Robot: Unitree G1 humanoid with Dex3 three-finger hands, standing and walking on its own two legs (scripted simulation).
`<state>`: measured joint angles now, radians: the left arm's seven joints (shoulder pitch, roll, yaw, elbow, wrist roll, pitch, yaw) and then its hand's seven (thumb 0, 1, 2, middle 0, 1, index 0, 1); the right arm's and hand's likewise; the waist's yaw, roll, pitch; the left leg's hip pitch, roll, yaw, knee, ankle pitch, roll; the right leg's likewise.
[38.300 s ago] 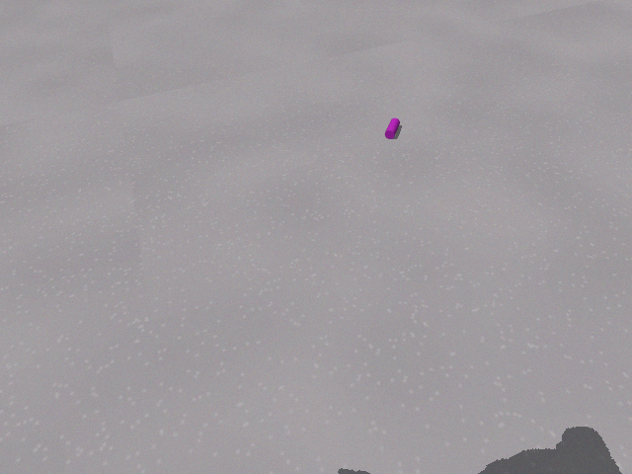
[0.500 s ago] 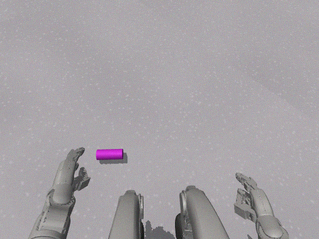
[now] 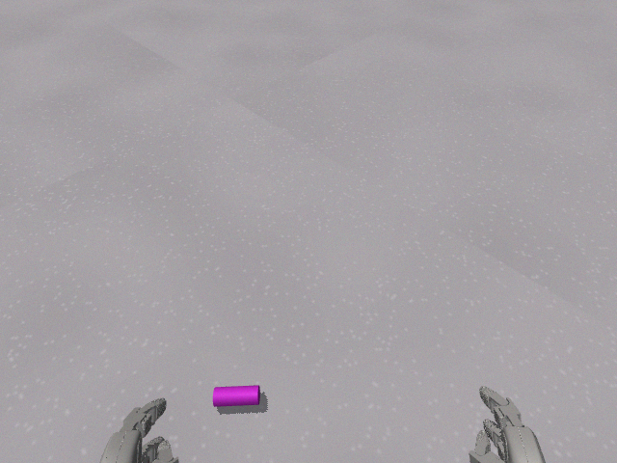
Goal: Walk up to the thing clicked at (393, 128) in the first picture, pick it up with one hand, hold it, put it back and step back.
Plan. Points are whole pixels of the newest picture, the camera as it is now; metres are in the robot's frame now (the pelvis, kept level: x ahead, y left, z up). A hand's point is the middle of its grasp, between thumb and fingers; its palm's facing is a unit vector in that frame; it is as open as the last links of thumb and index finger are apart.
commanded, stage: home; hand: left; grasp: from above
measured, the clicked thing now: (237, 395) +0.46 +0.22 -0.69
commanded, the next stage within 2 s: none
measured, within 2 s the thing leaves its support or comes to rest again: neither
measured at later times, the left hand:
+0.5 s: hand out of the picture +0.17 +0.17 -0.05, palm faces +0.05 -0.98 -0.21, open 7.4 cm
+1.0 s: hand out of the picture +0.16 +0.17 -0.05, palm faces +0.04 -0.98 -0.21, open 7.4 cm
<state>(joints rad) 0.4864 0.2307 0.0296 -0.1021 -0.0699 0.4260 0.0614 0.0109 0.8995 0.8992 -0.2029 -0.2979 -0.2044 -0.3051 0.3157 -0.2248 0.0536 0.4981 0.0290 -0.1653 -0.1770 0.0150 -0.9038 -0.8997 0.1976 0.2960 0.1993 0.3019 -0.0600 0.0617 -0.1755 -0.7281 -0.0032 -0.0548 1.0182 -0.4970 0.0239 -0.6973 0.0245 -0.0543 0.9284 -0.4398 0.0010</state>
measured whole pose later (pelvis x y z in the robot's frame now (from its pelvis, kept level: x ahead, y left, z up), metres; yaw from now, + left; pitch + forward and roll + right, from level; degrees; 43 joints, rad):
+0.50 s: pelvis +0.01 -0.01 +0.00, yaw +1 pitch +10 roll -3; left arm 0.49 0.23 0.02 -0.10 -0.05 0.42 0.02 0.01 0.90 0.90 -0.20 -0.30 -0.20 -0.30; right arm 0.29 -0.23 0.05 0.52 0.01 -0.22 -0.17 0.02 -0.90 -0.90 0.20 0.30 0.20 0.30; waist -0.04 0.05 -0.15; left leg -0.66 -0.01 -0.06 0.98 -0.50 0.01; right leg -0.64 0.02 -0.06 0.91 -0.45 -0.01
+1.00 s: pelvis +0.00 -0.01 +0.00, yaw +0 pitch +10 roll -2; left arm 0.50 0.23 0.02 -0.10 -0.06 0.43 0.02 0.01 0.90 0.90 -0.20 -0.30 -0.20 -0.30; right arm 0.29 -0.23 0.04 0.52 0.01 -0.23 -0.18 0.02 -0.90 -0.90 0.20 0.30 0.20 0.30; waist -0.04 0.05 -0.15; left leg -0.67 0.00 -0.06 0.99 -0.49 0.01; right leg -0.65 0.02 -0.06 0.92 -0.45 -0.01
